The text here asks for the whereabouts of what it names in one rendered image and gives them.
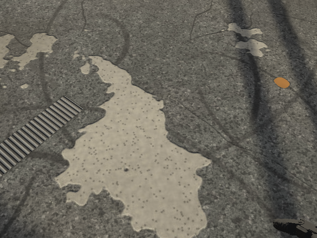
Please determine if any robot right hand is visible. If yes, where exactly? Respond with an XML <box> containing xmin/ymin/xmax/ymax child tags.
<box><xmin>272</xmin><ymin>218</ymin><xmax>317</xmax><ymax>238</ymax></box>

